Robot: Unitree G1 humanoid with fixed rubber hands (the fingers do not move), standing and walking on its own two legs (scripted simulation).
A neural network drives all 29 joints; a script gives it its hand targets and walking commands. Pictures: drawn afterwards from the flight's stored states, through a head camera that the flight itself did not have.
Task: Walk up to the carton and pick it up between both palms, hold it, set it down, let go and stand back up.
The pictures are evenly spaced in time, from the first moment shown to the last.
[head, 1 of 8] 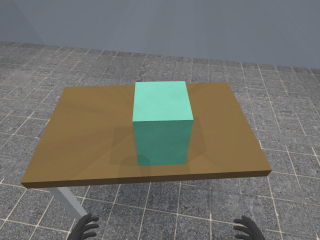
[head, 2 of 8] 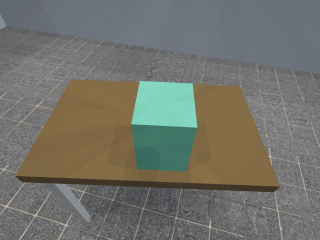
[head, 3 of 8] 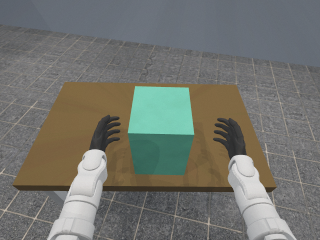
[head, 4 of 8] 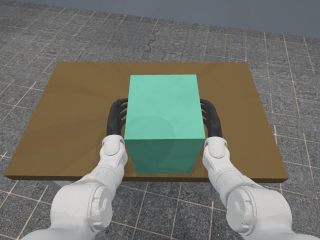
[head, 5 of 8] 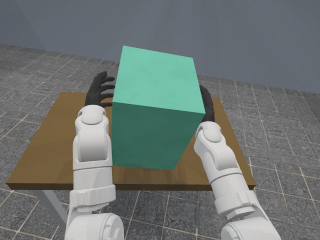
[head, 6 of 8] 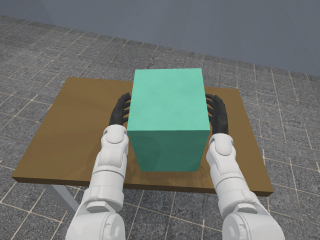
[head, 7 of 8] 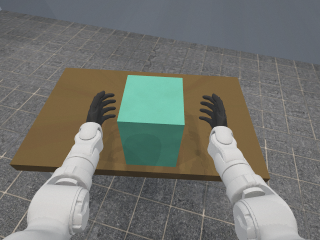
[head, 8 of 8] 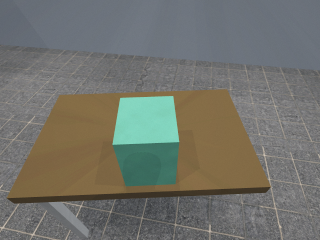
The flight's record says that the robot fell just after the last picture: no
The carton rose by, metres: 0.20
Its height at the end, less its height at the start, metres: +0.00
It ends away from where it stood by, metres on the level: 0.02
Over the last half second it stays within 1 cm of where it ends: yes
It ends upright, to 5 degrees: yes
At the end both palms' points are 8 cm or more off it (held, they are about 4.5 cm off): yes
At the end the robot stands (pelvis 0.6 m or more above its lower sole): yes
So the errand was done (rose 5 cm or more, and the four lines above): yes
